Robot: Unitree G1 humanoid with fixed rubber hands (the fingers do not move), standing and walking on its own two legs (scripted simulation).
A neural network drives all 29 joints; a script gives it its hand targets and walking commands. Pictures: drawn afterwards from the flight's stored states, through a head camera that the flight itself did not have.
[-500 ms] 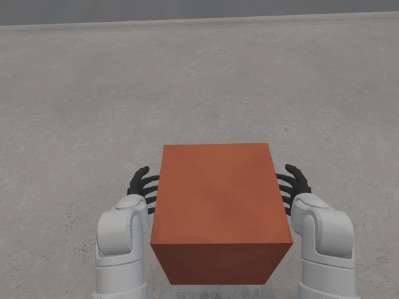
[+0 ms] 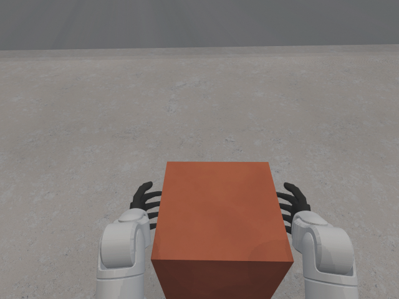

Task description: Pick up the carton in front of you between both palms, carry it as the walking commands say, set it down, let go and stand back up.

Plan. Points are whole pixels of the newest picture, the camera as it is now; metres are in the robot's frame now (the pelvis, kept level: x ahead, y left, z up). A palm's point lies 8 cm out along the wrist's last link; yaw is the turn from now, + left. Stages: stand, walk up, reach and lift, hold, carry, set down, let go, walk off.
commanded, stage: carry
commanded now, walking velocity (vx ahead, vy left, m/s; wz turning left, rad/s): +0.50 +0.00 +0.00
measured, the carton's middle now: (216, 236) +0.27 -0.01 -0.01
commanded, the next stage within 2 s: none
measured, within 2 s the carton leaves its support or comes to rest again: neither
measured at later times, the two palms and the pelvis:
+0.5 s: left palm (168, 118) +0.56 +0.12 +0.08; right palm (274, 114) +0.59 -0.18 +0.08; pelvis +0.31 -0.05 +0.00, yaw +3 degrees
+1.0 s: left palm (167, 72) +0.88 +0.16 +0.06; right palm (246, 69) +0.88 -0.14 +0.07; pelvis +0.61 +0.01 +0.00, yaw +0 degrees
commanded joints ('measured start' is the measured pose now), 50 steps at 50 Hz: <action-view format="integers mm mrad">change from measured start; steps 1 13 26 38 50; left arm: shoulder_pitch -526 -464 -518 -524 -479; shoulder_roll -963 -842 -914 -902 -974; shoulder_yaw -735 -661 -715 -719 -761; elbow -123 -57 -206 -115 -222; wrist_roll -432 -412 -485 -437 -439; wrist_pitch -41 21 -12 14 -62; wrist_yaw -245 -259 -275 -272 -238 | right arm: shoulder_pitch -535 -527 -495 -454 -442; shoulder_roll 943 839 937 916 955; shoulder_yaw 727 707 726 682 719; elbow -133 -143 -185 -59 -203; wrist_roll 457 413 401 404 438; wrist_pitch -15 64 4 18 -37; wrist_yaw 275 253 222 266 278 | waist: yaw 5 55 42 -1 9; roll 125 -302 -111 267 188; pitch -189 -324 -193 -298 -273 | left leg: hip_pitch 197 -389 -431 500 229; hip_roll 252 -17 73 405 228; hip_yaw -198 -26 -78 -645 -43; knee -186 777 353 -43 43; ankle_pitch -20 -152 68 202 655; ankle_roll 79 -103 -73 190 44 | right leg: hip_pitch -30 881 665 -104 188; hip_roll -1 -318 -159 86 74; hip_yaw -25 532 35 40 -71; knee -144 -549 -636 453 -245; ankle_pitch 108 -90 268 -287 126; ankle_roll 11 -229 -155 4 3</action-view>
